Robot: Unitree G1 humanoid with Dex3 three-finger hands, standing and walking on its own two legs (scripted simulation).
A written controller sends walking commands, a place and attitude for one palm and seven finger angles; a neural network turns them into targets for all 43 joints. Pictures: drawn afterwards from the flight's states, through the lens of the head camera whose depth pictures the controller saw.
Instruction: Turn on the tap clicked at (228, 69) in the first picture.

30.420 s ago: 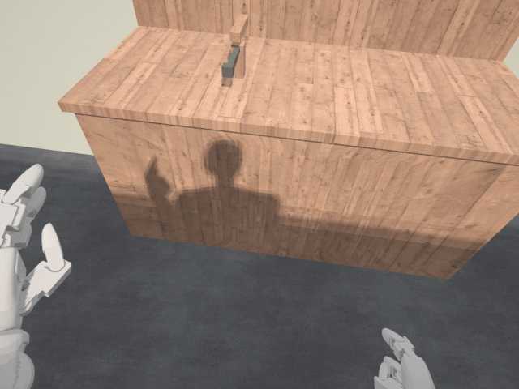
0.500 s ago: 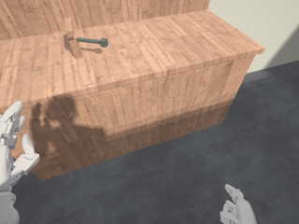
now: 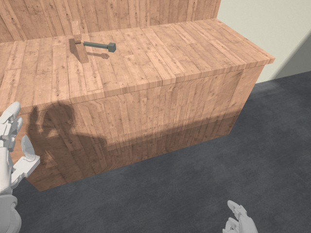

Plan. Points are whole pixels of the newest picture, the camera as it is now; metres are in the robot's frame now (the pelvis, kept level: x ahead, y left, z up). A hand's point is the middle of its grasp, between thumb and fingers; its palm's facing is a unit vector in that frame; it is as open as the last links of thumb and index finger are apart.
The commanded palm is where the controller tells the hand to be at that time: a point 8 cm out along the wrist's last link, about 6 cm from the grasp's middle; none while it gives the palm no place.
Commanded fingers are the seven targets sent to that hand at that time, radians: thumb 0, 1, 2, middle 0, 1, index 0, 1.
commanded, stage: take the last steps up to it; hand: left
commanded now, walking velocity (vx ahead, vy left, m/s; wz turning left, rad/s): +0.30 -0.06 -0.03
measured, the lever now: (111, 47) +0.78 +0.24 +0.09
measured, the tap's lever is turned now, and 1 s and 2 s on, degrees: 57 57 57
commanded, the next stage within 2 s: come to a stop and stand still in 0.76 s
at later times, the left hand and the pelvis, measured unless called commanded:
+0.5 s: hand (75, 104) +0.35 +0.22 +0.17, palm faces +0.34 -0.85 -0.41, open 7.4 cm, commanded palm +0.28 +0.26 +0.18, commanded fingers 0.00 0.90 0.90 -0.20 -0.30 -0.20 -0.30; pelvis +0.11 -0.01 +0.00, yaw -2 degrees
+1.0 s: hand (102, 75) +0.47 +0.18 +0.17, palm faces +0.41 -0.82 -0.38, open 7.4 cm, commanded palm +0.41 +0.22 +0.18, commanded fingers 0.00 0.90 0.90 -0.20 -0.30 -0.20 -0.30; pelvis +0.25 -0.06 -0.01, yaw +0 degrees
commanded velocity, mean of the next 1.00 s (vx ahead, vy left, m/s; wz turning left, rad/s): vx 0.16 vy -0.04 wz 0.00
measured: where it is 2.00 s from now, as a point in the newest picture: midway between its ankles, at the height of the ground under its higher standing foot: outside the picture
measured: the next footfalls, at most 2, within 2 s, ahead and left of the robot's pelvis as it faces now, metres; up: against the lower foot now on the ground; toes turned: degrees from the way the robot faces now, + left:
left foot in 0.30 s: +0.12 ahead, +0.10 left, +0.00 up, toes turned +7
right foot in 0.62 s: +0.30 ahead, -0.15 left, +0.00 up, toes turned +1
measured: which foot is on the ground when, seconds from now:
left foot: down 0.00-0.12, up 0.14-0.28, down 0.30-0.62, up 0.64-0.84, down 0.86-1.00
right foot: down 0.00-0.32, up 0.34-0.60, down 0.62-1.00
